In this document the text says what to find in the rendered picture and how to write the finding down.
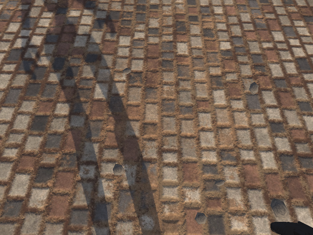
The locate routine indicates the robot right hand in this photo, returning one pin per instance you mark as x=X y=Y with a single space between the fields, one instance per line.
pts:
x=291 y=228

